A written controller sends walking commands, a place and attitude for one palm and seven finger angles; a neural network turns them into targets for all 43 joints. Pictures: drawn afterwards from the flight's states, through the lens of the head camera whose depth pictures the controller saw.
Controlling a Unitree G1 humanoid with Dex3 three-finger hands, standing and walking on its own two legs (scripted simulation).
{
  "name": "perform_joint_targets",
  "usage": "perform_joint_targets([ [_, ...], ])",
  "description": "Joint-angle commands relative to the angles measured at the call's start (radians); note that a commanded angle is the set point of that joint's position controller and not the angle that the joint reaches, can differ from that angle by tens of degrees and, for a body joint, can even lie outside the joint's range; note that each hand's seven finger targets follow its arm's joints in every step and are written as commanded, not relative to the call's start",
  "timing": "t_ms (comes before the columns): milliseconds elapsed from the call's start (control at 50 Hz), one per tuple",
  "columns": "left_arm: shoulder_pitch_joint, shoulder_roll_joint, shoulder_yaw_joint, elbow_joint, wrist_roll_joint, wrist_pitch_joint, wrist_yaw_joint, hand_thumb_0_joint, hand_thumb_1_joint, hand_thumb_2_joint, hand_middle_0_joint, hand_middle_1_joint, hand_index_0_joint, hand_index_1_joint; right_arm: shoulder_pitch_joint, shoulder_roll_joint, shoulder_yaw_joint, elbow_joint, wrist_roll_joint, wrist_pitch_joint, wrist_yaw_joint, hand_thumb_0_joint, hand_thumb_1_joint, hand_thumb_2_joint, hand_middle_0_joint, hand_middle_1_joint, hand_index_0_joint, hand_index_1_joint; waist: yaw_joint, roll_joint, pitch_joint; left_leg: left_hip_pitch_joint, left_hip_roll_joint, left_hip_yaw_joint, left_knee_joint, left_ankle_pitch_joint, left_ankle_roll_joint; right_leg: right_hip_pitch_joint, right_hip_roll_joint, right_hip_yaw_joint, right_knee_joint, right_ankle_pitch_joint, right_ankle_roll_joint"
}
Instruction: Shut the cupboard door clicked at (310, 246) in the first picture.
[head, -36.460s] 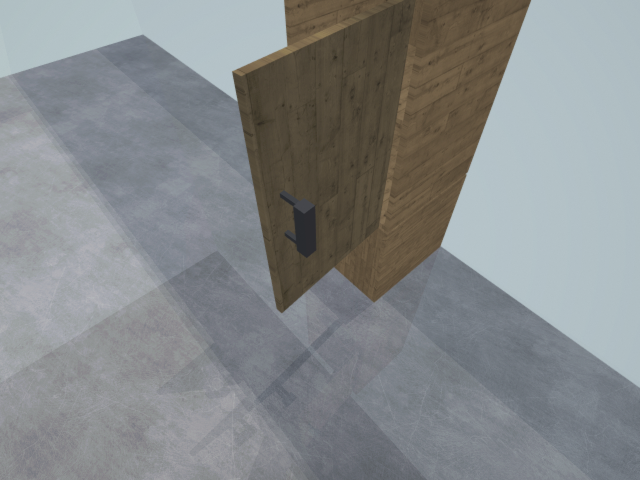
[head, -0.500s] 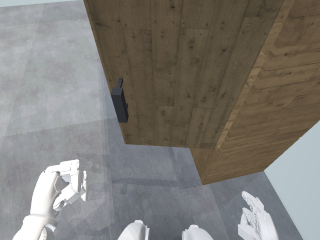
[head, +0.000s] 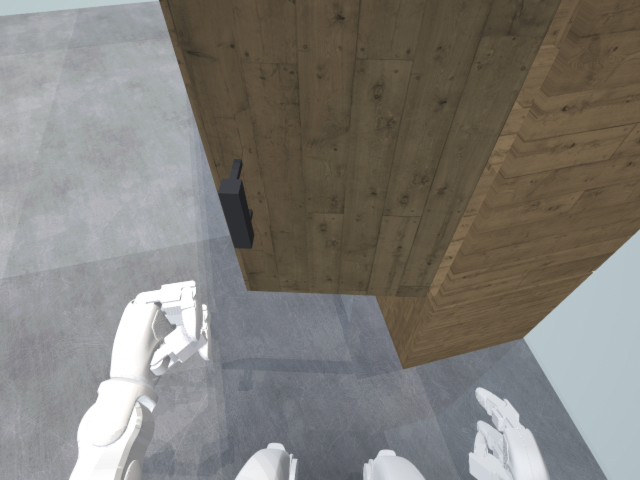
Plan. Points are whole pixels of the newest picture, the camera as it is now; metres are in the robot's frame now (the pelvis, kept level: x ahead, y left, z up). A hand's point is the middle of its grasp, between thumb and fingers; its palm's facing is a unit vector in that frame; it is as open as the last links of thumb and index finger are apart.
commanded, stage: bring the fist close to the handle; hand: left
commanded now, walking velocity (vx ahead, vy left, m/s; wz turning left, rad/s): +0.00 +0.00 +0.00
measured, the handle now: (240, 204) +0.47 +0.14 +0.05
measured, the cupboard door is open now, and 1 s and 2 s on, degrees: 73 73 58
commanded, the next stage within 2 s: push the door shut along its arc in 1.00 s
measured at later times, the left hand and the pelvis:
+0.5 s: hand (252, 279) +0.35 +0.10 +0.06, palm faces -0.05 -1.00 -0.01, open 3.1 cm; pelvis +0.00 +0.00 +0.00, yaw +0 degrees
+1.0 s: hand (260, 266) +0.37 +0.10 +0.06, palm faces -0.03 -1.00 -0.03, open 3.1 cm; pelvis +0.00 -0.02 +0.01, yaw -1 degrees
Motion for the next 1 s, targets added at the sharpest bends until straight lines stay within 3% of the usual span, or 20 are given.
perform_joint_targets([
  [0, -0.151, 0.051, 0.004, -0.182, 0.014, -0.073, 0.035, 0.000, 0.900, 0.900, -1.300, -1.500, -1.300, -1.500, -0.044, -0.123, -0.055, -0.149, 0.000, -0.047, 0.004, 0.000, -0.900, -0.900, 0.200, 0.300, 0.200, 0.300, -0.012, -0.026, -0.212, 0.152, 0.016, -0.020, -0.188, 0.213, 0.004, 0.153, -0.002, 0.011, -0.167, 0.201, -0.005],
  [20, -0.163, 0.078, 0.025, -0.159, 0.019, -0.073, 0.042, 0.000, 0.900, 0.900, -1.300, -1.500, -1.300, -1.500, -0.041, -0.128, -0.057, -0.144, -0.001, -0.042, 0.002, 0.000, -0.900, -0.900, 0.200, 0.300, 0.200, 0.300, -0.011, -0.057, -0.197, 0.136, 0.017, -0.023, -0.185, 0.207, 0.006, 0.160, 0.000, 0.017, -0.172, 0.197, -0.007],
  [60, -0.254, 0.065, 0.008, -0.135, 0.033, -0.082, 0.052, 0.000, 0.900, 0.900, -1.300, -1.500, -1.300, -1.500, -0.045, -0.127, -0.055, -0.134, -0.002, -0.037, 0.005, 0.000, -0.900, -0.900, 0.200, 0.300, 0.200, 0.300, -0.022, -0.039, -0.191, 0.130, 0.015, -0.020, -0.184, 0.182, 0.005, 0.138, -0.005, 0.020, -0.172, 0.171, -0.005],
  [120, -0.332, 0.078, 0.017, -0.132, 0.042, -0.098, 0.072, 0.000, 0.900, 0.900, -1.300, -1.500, -1.300, -1.500, -0.046, -0.129, -0.057, -0.124, -0.005, -0.030, 0.004, 0.000, -0.900, -0.900, 0.200, 0.300, 0.200, 0.300, -0.015, -0.018, -0.231, 0.153, 0.015, -0.023, -0.188, 0.186, 0.004, 0.146, -0.004, 0.022, -0.167, 0.166, -0.011],
  [160, -0.362, 0.051, -0.008, -0.110, 0.048, -0.099, 0.081, 0.000, 0.900, 0.900, -1.300, -1.500, -1.300, -1.500, -0.048, -0.125, -0.056, -0.119, -0.004, -0.027, 0.008, 0.000, -0.900, -0.900, 0.200, 0.300, 0.200, 0.300, -0.018, -0.005, -0.249, 0.174, 0.015, -0.020, -0.190, 0.205, 0.002, 0.148, -0.006, 0.020, -0.165, 0.189, -0.010],
  [200, -0.392, 0.055, 0.001, -0.079, 0.052, -0.099, 0.094, 0.000, 0.900, 0.900, -1.300, -1.500, -1.300, -1.500, -0.043, -0.127, -0.060, -0.108, -0.005, -0.022, 0.009, 0.000, -0.900, -0.900, 0.200, 0.300, 0.200, 0.300, -0.019, -0.035, -0.273, 0.182, 0.017, -0.019, -0.189, 0.212, 0.002, 0.155, -0.005, 0.019, -0.166, 0.196, -0.008],
  [240, -0.419, 0.047, -0.009, -0.043, 0.060, -0.090, 0.099, 0.000, 0.900, 0.900, -1.300, -1.500, -1.300, -1.500, -0.038, -0.128, -0.059, -0.101, -0.006, -0.012, 0.011, 0.000, -0.900, -0.900, 0.200, 0.300, 0.200, 0.300, -0.019, -0.017, -0.272, 0.184, 0.017, -0.019, -0.189, 0.231, 0.000, 0.159, -0.005, 0.020, -0.163, 0.220, -0.010],
  [280, -0.468, 0.029, -0.024, -0.014, 0.065, -0.085, 0.108, 0.000, 0.900, 0.900, -1.300, -1.500, -1.300, -1.500, -0.032, -0.126, -0.060, -0.092, -0.005, -0.005, 0.014, 0.000, -0.900, -0.900, 0.200, 0.300, 0.200, 0.300, -0.027, -0.035, -0.270, 0.196, 0.019, -0.019, -0.191, 0.239, 0.000, 0.155, -0.005, 0.019, -0.167, 0.233, -0.007],
  [320, -0.456, 0.025, -0.023, 0.008, 0.069, -0.077, 0.117, 0.000, 0.900, 0.900, -1.300, -1.500, -1.300, -1.500, -0.024, -0.129, -0.062, -0.095, -0.008, 0.005, 0.018, 0.000, -0.900, -0.900, 0.200, 0.300, 0.200, 0.300, -0.017, -0.034, -0.285, 0.202, 0.018, -0.017, -0.192, 0.264, 0.000, 0.178, -0.005, 0.019, -0.167, 0.261, -0.010],
  [340, -0.480, 0.009, -0.038, 0.029, 0.075, -0.074, 0.120, 0.000, 0.900, 0.900, -1.300, -1.500, -1.300, -1.500, -0.024, -0.126, -0.060, -0.093, -0.006, 0.011, 0.021, 0.000, -0.900, -0.900, 0.200, 0.300, 0.200, 0.300, -0.026, -0.044, -0.276, 0.202, 0.019, -0.015, -0.193, 0.264, 0.000, 0.174, -0.006, 0.018, -0.170, 0.266, -0.008],
  [440, -0.565, 0.021, -0.012, 0.083, 0.089, -0.088, 0.155, 0.000, 0.900, 0.900, -1.300, -1.500, -1.300, -1.500, -0.014, -0.124, -0.064, -0.078, -0.012, 0.033, 0.027, 0.000, -0.900, -0.900, 0.200, 0.300, 0.200, 0.300, -0.024, -0.057, -0.291, 0.203, 0.020, -0.008, -0.190, 0.283, -0.001, 0.186, -0.007, 0.024, -0.166, 0.297, -0.008],
  [580, -0.726, 0.014, -0.008, 0.191, 0.105, -0.118, 0.178, 0.000, 0.900, 0.900, -1.300, -1.500, -1.300, -1.500, -0.002, -0.120, -0.065, -0.049, -0.018, 0.056, 0.032, 0.000, -0.900, -0.900, 0.200, 0.300, 0.200, 0.300, -0.042, -0.059, -0.293, 0.176, 0.016, 0.003, -0.179, 0.256, 0.001, 0.184, -0.009, 0.042, -0.171, 0.296, -0.003],
  [620, -0.692, 0.035, 0.018, 0.200, 0.103, -0.123, 0.177, 0.000, 0.900, 0.900, -1.300, -1.500, -1.300, -1.500, 0.005, -0.126, -0.070, -0.057, -0.019, 0.062, 0.033, 0.000, -0.900, -0.900, 0.200, 0.300, 0.200, 0.300, -0.021, -0.049, -0.328, 0.185, 0.014, 0.007, -0.182, 0.282, 0.001, 0.218, -0.008, 0.045, -0.169, 0.326, -0.006],
  [700, -0.692, 0.022, 0.013, 0.225, 0.099, -0.135, 0.168, 0.000, 0.900, 0.900, -1.300, -1.500, -1.300, -1.500, 0.007, -0.120, -0.070, -0.055, -0.016, 0.071, 0.037, 0.000, -0.900, -0.900, 0.200, 0.300, 0.200, 0.300, -0.024, -0.072, -0.319, 0.167, 0.013, 0.021, -0.189, 0.265, 0.003, 0.237, -0.011, 0.054, -0.183, 0.326, 0.001],
  [760, -0.690, 0.048, 0.040, 0.239, 0.092, -0.141, 0.161, 0.000, 0.900, 0.900, -1.300, -1.500, -1.300, -1.500, 0.010, -0.121, -0.071, -0.051, -0.015, 0.077, 0.034, 0.000, -0.900, -0.900, 0.200, 0.300, 0.200, 0.300, -0.023, -0.093, -0.312, 0.149, 0.012, 0.024, -0.189, 0.263, 0.005, 0.258, -0.013, 0.065, -0.191, 0.340, 0.003],
  [840, -0.697, 0.026, 0.015, 0.228, 0.086, -0.158, 0.144, 0.000, 0.900, 0.900, -1.300, -1.500, -1.300, -1.500, 0.010, -0.118, -0.072, -0.048, -0.014, 0.077, 0.032, 0.000, -0.900, -0.900, 0.200, 0.300, 0.200, 0.300, -0.032, -0.070, -0.302, 0.149, 0.010, 0.031, -0.186, 0.252, 0.009, 0.257, -0.017, 0.075, -0.201, 0.340, 0.007],
  [860, -0.708, 0.049, 0.035, 0.245, 0.084, -0.161, 0.141, 0.000, 0.900, 0.900, -1.300, -1.500, -1.300, -1.500, 0.013, -0.121, -0.071, -0.042, -0.012, 0.078, 0.030, 0.000, -0.900, -0.900, 0.200, 0.300, 0.200, 0.300, -0.033, -0.104, -0.288, 0.133, 0.012, 0.028, -0.188, 0.229, 0.008, 0.253, -0.017, 0.076, -0.206, 0.309, 0.008],
  [940, -0.773, 0.027, 0.005, 0.249, 0.088, -0.175, 0.134, 0.000, 0.900, 0.900, -1.300, -1.500, -1.300, -1.500, 0.008, -0.122, -0.074, -0.033, -0.012, 0.072, 0.023, 0.000, -0.900, -0.900, 0.200, 0.300, 0.200, 0.300, -0.044, -0.051, -0.289, 0.160, 0.012, 0.023, -0.186, 0.213, 0.009, 0.215, -0.016, 0.073, -0.205, 0.281, 0.004],
  [980, -0.789, 0.039, 0.020, 0.261, 0.085, -0.180, 0.137, 0.000, 0.900, 0.900, -1.300, -1.500, -1.300, -1.500, 0.012, -0.122, -0.074, -0.027, -0.012, 0.071, 0.021, 0.000, -0.900, -0.900, 0.200, 0.300, 0.200, 0.300, -0.043, -0.077, -0.306, 0.156, 0.011, 0.022, -0.183, 0.219, 0.009, 0.225, -0.017, 0.074, -0.202, 0.289, 0.006],
])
